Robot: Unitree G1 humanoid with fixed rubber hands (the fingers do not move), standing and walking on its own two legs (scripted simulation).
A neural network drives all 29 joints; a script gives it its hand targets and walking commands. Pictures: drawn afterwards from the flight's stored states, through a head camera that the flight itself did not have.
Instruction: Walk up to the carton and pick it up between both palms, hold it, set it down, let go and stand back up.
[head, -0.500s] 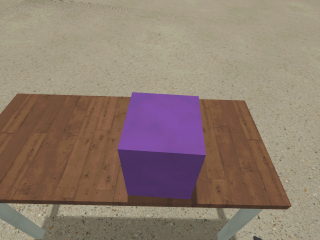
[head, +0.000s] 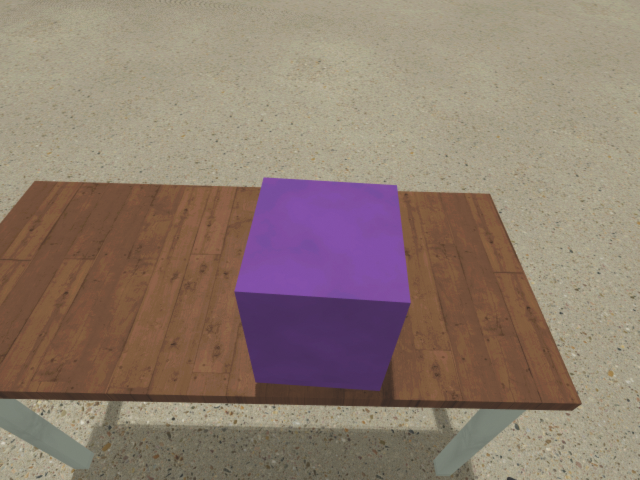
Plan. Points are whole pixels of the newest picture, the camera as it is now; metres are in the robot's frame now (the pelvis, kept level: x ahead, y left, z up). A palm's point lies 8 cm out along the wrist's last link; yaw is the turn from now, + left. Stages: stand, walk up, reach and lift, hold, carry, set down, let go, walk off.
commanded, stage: stand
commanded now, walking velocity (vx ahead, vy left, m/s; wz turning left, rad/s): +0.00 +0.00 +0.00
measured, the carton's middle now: (323, 287) +0.41 -0.02 -0.01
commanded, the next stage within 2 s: none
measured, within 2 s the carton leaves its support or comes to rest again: neither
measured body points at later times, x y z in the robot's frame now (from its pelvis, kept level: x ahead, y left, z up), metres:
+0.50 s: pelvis +0.00 +0.00 +0.00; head +0.00 +0.01 +0.45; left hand +0.09 +0.26 -0.14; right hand +0.10 -0.27 -0.12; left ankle +0.02 +0.12 -0.74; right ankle +0.01 -0.12 -0.74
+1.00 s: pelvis +0.00 +0.00 +0.00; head +0.01 +0.01 +0.45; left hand +0.10 +0.26 -0.14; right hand +0.09 -0.27 -0.12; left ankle +0.02 +0.12 -0.74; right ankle +0.01 -0.12 -0.74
